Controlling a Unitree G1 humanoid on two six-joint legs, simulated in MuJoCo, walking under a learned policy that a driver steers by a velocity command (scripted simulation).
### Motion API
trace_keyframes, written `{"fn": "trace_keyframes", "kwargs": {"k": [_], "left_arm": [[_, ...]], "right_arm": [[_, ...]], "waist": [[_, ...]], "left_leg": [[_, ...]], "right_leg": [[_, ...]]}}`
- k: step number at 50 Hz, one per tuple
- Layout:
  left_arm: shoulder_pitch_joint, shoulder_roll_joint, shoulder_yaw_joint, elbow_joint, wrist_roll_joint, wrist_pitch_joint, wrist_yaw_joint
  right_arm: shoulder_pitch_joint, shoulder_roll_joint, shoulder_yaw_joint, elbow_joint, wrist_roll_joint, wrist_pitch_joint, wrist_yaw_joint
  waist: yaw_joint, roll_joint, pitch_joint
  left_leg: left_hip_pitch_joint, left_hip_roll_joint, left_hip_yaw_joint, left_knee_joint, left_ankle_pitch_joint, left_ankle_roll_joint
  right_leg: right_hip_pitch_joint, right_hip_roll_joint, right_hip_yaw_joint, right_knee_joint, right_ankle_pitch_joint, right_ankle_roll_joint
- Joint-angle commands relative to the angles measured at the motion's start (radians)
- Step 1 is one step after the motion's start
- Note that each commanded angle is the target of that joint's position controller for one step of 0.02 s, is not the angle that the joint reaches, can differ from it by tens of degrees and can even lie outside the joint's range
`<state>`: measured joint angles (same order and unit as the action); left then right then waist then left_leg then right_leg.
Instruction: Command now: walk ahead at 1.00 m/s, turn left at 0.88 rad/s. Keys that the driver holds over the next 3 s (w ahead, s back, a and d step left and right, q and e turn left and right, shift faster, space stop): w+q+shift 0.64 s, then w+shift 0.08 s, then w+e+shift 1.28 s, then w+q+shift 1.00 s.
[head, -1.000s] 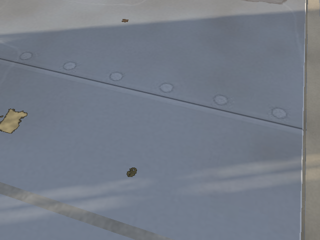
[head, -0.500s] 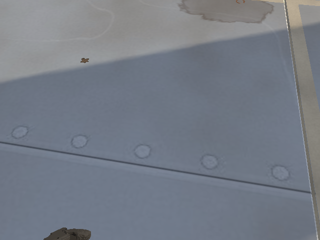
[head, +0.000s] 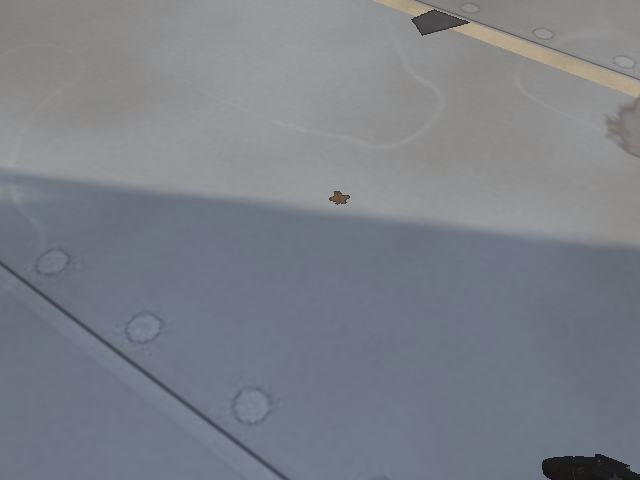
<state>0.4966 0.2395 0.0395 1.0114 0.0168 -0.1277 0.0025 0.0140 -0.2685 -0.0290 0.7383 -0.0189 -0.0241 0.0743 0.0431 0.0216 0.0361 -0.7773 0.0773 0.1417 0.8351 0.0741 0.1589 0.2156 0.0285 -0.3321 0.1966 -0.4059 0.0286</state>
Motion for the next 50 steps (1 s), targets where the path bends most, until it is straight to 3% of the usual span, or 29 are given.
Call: {"fn": "trace_keyframes", "kwargs": {"k": [1, 3, 4, 5, 6, 7, 8, 9, 12, 16, 20, 22, 24, 25, 26, 27, 28, 29, 31, 35, 39, 42, 44, 45, 46, 47, 48, 49, 50], "left_arm": [[-0.086, 0.199, 0.031, -0.101, -0.001, 0.003, 0.034], [-0.158, 0.261, 0.053, -0.137, 0.01, 0.04, 0.045], [-0.2, 0.262, 0.058, -0.158, 0.019, 0.057, 0.038], [-0.249, 0.228, 0.062, -0.168, 0.011, 0.061, 0.021], [-0.157, 0.074, 0.02, -0.272, 0.02, 0.039, 0.003], [-0.21, 0.094, 0.007, -0.342, 0.007, 0.006, 0.005], [-0.264, 0.129, 0.005, -0.339, 0.012, -0.014, 0.005], [-0.298, 0.134, 0.005, -0.346, 0.017, -0.015, 0.003], [-0.276, 0.113, -0.008, -0.332, 0.062, 0.05, -0.001], [-0.493, 0.079, -0.03, -0.431, 0.038, 0.07, -0.018], [-0.6, 0.089, -0.035, -0.483, 0.012, 0.062, -0.022], [-0.602, 0.112, -0.03, -0.499, 0.009, 0.055, -0.019], [-0.458, 0.176, -0.003, -0.462, 0.005, 0.05, -0.003], [-0.282, 0.222, 0.02, -0.423, 0.0, 0.045, 0.011], [-0.052, 0.274, 0.044, -0.374, 0.01, 0.042, 0.032], [0.098, 0.343, 0.063, -0.348, 0.054, 0.038, 0.047], [-0.049, 0.378, 0.075, -0.365, 0.057, 0.043, 0.029], [-0.192, 0.243, 0.057, -0.401, 0.048, 0.052, 0.022], [-0.218, 0.153, 0.034, -0.366, 0.042, 0.059, 0.016], [-0.112, 0.1, 0.015, -0.242, 0.012, 0.017, -0.008], [-0.116, 0.146, 0.019, -0.213, 0.012, -0.007, -0.02], [-0.061, 0.182, 0.022, -0.179, -0.011, 0.003, -0.023], [-0.016, 0.234, 0.029, -0.156, -0.01, 0.009, -0.025], [-0.013, 0.277, 0.036, -0.149, -0.007, 0.011, -0.02], [-0.012, 0.305, 0.042, -0.14, -0.004, 0.017, -0.014], [-0.034, 0.312, 0.043, -0.141, -0.01, 0.026, -0.009], [-0.036, 0.251, 0.028, -0.166, -0.011, 0.025, -0.013], [0.054, 0.062, -0.005, -0.215, -0.024, 0.025, -0.022], [0.007, 0.142, 0.013, -0.237, -0.042, 0.033, -0.016]], "right_arm": [[0.06, -0.061, -0.007, -0.024, 0.004, -0.011, 0.005], [0.356, -0.13, -0.041, 0.051, 0.009, -0.008, -0.013], [0.552, -0.175, -0.071, 0.114, 0.009, -0.008, -0.033], [0.529, -0.212, -0.109, 0.116, 0.041, 0.008, -0.056], [0.378, -0.315, -0.113, 0.084, 0.002, 0.017, -0.056], [0.402, -0.34, -0.126, 0.047, -0.012, 0.023, -0.06], [0.396, -0.26, -0.115, 0.062, -0.011, 0.015, -0.071], [0.375, -0.201, -0.099, 0.079, -0.004, 0.003, -0.076], [0.3, -0.153, -0.073, 0.057, 0.012, -0.041, -0.085], [0.345, -0.176, -0.08, 0.048, 0.015, -0.067, -0.07], [0.427, -0.199, -0.097, 0.054, 0.024, -0.063, -0.056], [0.415, -0.208, -0.102, 0.045, 0.022, -0.06, -0.064], [0.375, -0.247, -0.109, 0.032, 0.015, -0.06, -0.069], [0.332, -0.285, -0.115, 0.025, 0.01, -0.062, -0.064], [0.276, -0.246, -0.104, 0.006, 0.005, -0.073, -0.058], [0.284, -0.067, -0.057, -0.039, 0.017, -0.082, -0.062], [0.402, -0.055, -0.031, -0.09, 0.055, -0.075, -0.064], [0.32, -0.132, -0.036, -0.047, 0.02, -0.051, -0.073], [0.226, -0.149, -0.043, -0.052, -0.01, -0.029, -0.045], [0.134, -0.048, -0.006, -0.135, -0.026, 0.004, -0.001], [0.024, -0.075, 0.009, -0.19, -0.023, -0.004, 0.004], [-0.103, -0.067, 0.031, -0.217, -0.027, -0.024, 0.026], [-0.118, -0.074, 0.031, -0.207, -0.027, -0.032, 0.016], [-0.072, -0.089, 0.024, -0.196, -0.029, -0.037, 0.004], [0.048, -0.126, 0.006, -0.162, -0.034, -0.042, -0.014], [0.254, -0.16, -0.014, -0.097, -0.039, -0.048, -0.032], [0.413, -0.242, -0.044, -0.055, -0.06, -0.05, -0.057], [0.436, -0.327, -0.063, -0.057, -0.082, -0.061, -0.072], [0.442, -0.305, -0.066, -0.066, -0.054, -0.052, -0.075]], "waist": [[-0.13, -0.097, 0.04], [-0.284, -0.145, -0.114], [-0.357, -0.115, -0.195], [-0.348, 0.056, -0.15], [-0.104, 0.241, -0.131], [-0.155, 0.139, -0.288], [-0.135, -0.031, -0.132], [-0.082, -0.117, -0.037], [0.01, -0.138, 0.024], [-0.052, -0.078, 0.074], [-0.14, 0.014, 0.02], [-0.133, 0.03, 0.007], [-0.059, 0.036, -0.086], [0.05, 0.026, -0.183], [0.169, 0.012, -0.291], [0.169, -0.24, -0.404], [0.016, -0.502, -0.468], [0.02, -0.261, -0.28], [0.011, -0.052, -0.119], [-0.036, -0.102, -0.01], [-0.07, -0.076, 0.063], [-0.046, -0.049, 0.117], [-0.039, -0.059, 0.088], [-0.072, -0.099, 0.035], [-0.136, -0.126, -0.055], [-0.241, -0.128, -0.159], [-0.295, -0.082, -0.275], [-0.176, 0.192, -0.417], [-0.204, 0.152, -0.486]], "left_leg": [[0.298, -0.12, 0.096, -0.099, -0.008, 0.042], [0.6, -0.173, 0.066, -0.083, -0.142, 0.082], [0.823, -0.184, -0.003, -0.137, -0.237, 0.113], [0.939, -0.131, -0.156, -0.247, -0.326, 0.149], [1.071, 0.06, -0.621, -0.281, -0.145, 0.282], [1.164, 0.176, -0.949, -0.515, -0.445, 0.395], [1.023, 0.189, -0.964, -0.626, -0.548, 0.332], [0.858, 0.149, -0.875, -0.633, -0.498, 0.277], [0.53, 0.015, -0.636, -0.639, -0.308, 0.22], [0.391, -0.091, -0.517, -0.675, -0.161, 0.176], [0.569, -0.085, -0.532, -0.61, 0.089, 0.11], [0.634, -0.065, -0.557, -0.56, 0.144, 0.079], [0.68, -0.068, -0.567, -0.389, 0.376, 0.031], [0.654, -0.089, -0.544, -0.183, 0.437, 0.009], [0.507, -0.129, -0.506, 0.093, 0.33, -0.011], [0.246, -0.223, -0.405, 0.447, -0.413, -0.017], [0.045, -0.226, -0.319, 0.603, -0.573, -0.028], [-0.012, -0.13, -0.286, 0.628, -0.444, -0.025], [0.025, -0.055, -0.239, 0.539, -0.353, -0.045], [-0.013, 0.005, -0.26, 0.48, -0.323, -0.054], [0.004, -0.04, -0.27, 0.207, -0.164, -0.067], [0.225, -0.038, -0.08, -0.094, -0.059, -0.052], [0.316, -0.075, -0.052, -0.16, -0.103, -0.041], [0.387, -0.105, -0.056, -0.185, -0.177, -0.037], [0.521, -0.136, -0.069, -0.2, -0.257, -0.03], [0.764, -0.14, -0.086, -0.271, -0.248, -0.027], [1.042, 0.025, -0.247, -0.26, -0.402, -0.022], [1.261, 0.342, -0.693, -0.347, -0.662, -0.008], [1.182, 0.393, -0.917, -0.52, -0.722, 0.007]], "right_leg": [[-0.157, -0.249, -0.005, 0.104, 1.365, -0.026], [-0.184, -0.294, 0.028, 0.483, 1.525, -0.046], [-0.294, -0.293, 0.062, 0.789, 1.364, -0.069], [-0.517, -0.1, 0.076, 1.221, 0.565, -0.048], [-0.945, 0.011, 0.187, 1.513, -0.089, 0.003], [-1.074, 0.005, 0.392, 1.54, -0.063, -0.003], [-1.124, -0.061, 0.423, 1.421, -0.01, -0.011], [-1.067, -0.105, 0.428, 1.289, 0.035, -0.008], [-0.877, -0.17, 0.414, 1.096, 0.031, 0.038], [-0.792, -0.164, 0.349, 0.72, 0.282, 0.06], [-0.739, -0.086, 0.333, 0.459, 0.494, 0.021], [-0.673, -0.065, 0.356, 0.352, 0.483, 0.006], [-0.465, -0.011, 0.361, 0.32, 0.37, -0.012], [-0.277, -0.009, 0.351, 0.327, 0.288, -0.022], [-0.015, -0.091, 0.406, 0.377, 0.16, -0.04], [0.225, -0.374, 0.745, 0.298, -0.236, -0.071], [0.225, -0.527, 1.298, 0.051, -0.418, -0.155], [0.055, -0.461, 1.174, 0.034, -0.528, -0.158], [-0.166, -0.373, 0.818, 0.055, -0.176, -0.138], [-0.315, -0.317, 0.547, -0.012, 0.132, -0.125], [-0.401, -0.263, 0.357, -0.118, 0.306, -0.15], [-0.455, -0.242, 0.301, -0.231, 0.504, -0.163], [-0.343, -0.247, 0.283, -0.156, 0.83, -0.168], [-0.277, -0.262, 0.283, -0.046, 1.081, -0.163], [-0.241, -0.268, 0.281, 0.132, 1.235, -0.154], [-0.314, -0.238, 0.271, 0.389, 1.179, -0.139], [-0.541, -0.176, 0.274, 0.714, 0.84, -0.132], [-0.842, -0.051, 0.335, 1.089, -0.092, -0.127], [-0.915, -0.039, 0.417, 1.224, -0.028, -0.147]]}}
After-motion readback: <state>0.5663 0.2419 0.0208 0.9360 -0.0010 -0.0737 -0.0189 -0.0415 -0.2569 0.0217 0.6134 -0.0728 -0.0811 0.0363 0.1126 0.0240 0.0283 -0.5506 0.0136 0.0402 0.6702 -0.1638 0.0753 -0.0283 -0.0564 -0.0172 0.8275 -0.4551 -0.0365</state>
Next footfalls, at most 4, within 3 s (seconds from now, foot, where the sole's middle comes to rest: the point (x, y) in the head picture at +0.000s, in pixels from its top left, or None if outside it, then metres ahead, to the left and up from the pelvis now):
0.10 left None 0.29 0.03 -0.76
0.52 right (348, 360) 0.75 -0.01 -0.76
0.96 left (165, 303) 0.88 0.44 -0.76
1.42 right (169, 173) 1.33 0.52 -0.76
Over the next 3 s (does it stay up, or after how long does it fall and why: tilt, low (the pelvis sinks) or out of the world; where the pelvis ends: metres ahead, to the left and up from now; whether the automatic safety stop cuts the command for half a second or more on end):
stays up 2.53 0.53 0.01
